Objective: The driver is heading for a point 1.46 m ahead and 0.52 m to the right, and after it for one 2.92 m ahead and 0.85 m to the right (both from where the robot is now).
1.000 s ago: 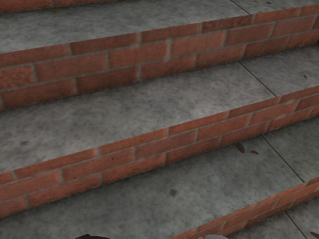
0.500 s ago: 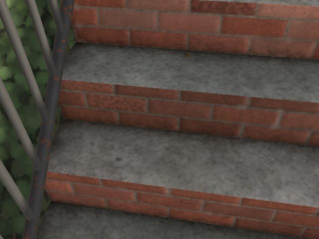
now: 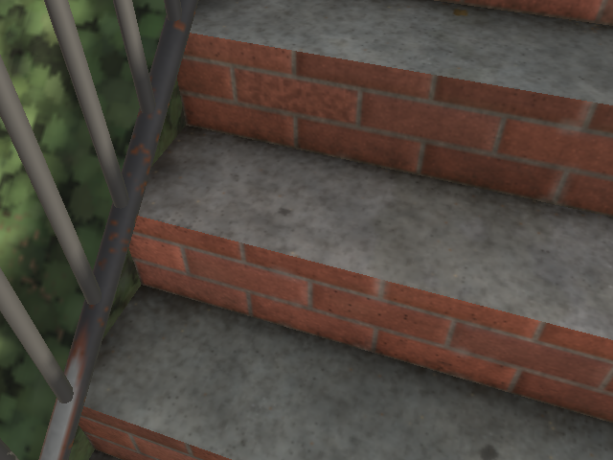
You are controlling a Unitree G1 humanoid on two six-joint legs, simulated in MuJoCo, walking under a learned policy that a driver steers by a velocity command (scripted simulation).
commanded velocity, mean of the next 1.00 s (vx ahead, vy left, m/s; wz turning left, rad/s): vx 0.31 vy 0.00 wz -0.68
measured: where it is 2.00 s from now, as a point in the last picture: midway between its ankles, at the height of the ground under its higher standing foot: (303, 402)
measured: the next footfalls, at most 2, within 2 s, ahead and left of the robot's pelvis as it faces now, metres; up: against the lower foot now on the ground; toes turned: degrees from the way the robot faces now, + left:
right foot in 0.16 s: +0.06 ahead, -0.20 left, +0.19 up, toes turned -7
left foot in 0.74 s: +0.00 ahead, +0.12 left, +0.00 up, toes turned -26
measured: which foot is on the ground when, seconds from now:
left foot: down 0.00-0.20, up 0.22-0.72, down 0.74-1.00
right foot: up 0.00-0.14, down 0.16-0.70, up 0.72-0.84, down 0.86-1.00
